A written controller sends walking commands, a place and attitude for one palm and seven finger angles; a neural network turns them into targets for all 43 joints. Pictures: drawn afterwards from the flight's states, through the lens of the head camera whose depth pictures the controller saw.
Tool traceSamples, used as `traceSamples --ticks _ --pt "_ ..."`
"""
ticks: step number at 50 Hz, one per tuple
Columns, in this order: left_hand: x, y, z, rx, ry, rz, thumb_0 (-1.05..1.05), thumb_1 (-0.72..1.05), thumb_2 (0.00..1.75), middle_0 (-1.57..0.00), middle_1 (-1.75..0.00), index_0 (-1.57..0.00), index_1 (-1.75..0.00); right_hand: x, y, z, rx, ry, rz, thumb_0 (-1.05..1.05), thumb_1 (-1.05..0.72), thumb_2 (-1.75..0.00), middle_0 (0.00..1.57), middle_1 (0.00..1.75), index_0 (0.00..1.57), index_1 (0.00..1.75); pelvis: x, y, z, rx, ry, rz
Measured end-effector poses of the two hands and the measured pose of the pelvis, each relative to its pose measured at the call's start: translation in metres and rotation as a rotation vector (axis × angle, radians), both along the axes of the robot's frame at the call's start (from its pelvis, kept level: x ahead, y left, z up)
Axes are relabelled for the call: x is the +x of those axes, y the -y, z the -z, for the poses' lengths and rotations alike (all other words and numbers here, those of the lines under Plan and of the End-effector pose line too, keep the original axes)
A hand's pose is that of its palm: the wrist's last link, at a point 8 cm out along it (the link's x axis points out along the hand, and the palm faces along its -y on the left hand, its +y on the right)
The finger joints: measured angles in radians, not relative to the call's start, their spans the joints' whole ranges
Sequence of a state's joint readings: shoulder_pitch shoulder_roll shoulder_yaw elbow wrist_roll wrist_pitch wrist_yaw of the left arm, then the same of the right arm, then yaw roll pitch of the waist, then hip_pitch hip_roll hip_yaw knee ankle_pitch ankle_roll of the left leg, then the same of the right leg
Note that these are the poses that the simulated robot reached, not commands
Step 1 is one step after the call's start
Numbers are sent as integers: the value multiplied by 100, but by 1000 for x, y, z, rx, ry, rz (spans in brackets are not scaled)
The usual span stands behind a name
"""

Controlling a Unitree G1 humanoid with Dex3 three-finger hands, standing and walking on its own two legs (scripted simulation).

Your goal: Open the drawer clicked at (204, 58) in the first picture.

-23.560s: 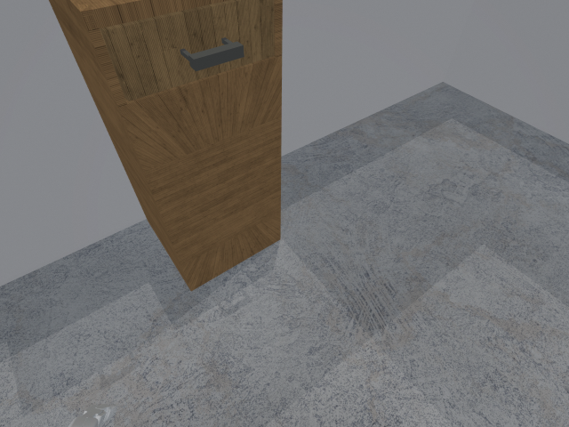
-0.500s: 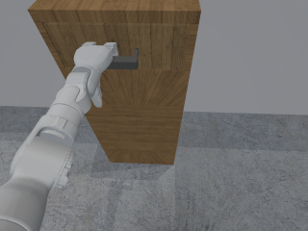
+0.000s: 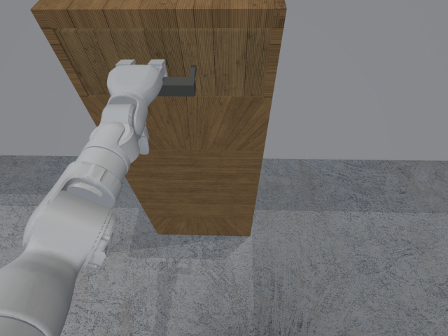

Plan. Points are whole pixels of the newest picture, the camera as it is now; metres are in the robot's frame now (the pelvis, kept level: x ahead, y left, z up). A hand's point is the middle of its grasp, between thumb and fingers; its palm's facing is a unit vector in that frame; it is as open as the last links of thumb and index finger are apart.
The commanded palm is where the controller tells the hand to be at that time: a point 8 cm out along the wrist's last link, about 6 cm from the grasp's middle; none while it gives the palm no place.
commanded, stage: lower the fingers behind the handle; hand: left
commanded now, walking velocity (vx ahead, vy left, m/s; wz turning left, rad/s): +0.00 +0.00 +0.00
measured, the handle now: (165, 78) +0.56 +0.09 +0.14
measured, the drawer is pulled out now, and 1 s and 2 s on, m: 0.00 0.00 0.02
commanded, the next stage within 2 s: close the thumb around the handle in 0.10 s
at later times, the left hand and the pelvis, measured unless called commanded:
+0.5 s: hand (143, 107) +0.51 +0.14 +0.12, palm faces -0.01 -0.01 -1.00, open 11.4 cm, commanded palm +0.49 +0.11 +0.17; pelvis +0.01 -0.01 +0.00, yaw +0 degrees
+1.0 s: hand (144, 107) +0.51 +0.13 +0.12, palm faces -0.02 -0.02 -1.00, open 6.0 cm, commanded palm +0.49 +0.11 +0.17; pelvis +0.01 +0.00 +0.00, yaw +0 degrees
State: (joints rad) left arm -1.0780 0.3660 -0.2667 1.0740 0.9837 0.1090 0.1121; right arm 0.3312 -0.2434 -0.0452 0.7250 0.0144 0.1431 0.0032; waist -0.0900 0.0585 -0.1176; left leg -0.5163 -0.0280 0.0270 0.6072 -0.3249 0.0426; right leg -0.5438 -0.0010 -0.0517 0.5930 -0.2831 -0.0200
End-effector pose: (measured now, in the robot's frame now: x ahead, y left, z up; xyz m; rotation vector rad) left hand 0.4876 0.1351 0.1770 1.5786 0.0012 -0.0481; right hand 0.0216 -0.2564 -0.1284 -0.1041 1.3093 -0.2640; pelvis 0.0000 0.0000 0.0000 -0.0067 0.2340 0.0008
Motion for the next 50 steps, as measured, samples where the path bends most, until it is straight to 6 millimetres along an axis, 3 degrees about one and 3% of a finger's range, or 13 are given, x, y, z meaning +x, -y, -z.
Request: traceSamples --ticks 8,16,30,40,50 --pt "-1 -2 0 -9 3 16 0 -49 31 -28 -122 -29 -120 -8 9 -1 -14 -18 6 0 -91 -90 20 30 21 30 2 2 0 0 1 4" --pt "-1 -2 1 -13 14 18 0 -44 33 -29 -122 -29 -121 4 12 -2 -11 -5 -6 0 -91 -90 20 30 20 30 6 5 -1 0 0 1" --pt "0 -1 1 -15 19 3 0 16 58 -30 -122 -33 -127 40 9 -2 5 51 -42 0 -91 -90 20 30 20 30 11 7 -1 1 1 -8" --pt "2 -1 -1 -14 9 1 0 67 80 -32 -126 -37 -133 39 8 -2 0 46 -40 0 -91 -90 20 30 21 30 10 6 -1 1 0 -9" --pt "1 -1 1 -26 14 7 0 69 82 -29 -129 -34 -135 20 8 -2 -6 14 -15 0 -91 -90 20 30 21 30 8 4 0 -1 0 -1"
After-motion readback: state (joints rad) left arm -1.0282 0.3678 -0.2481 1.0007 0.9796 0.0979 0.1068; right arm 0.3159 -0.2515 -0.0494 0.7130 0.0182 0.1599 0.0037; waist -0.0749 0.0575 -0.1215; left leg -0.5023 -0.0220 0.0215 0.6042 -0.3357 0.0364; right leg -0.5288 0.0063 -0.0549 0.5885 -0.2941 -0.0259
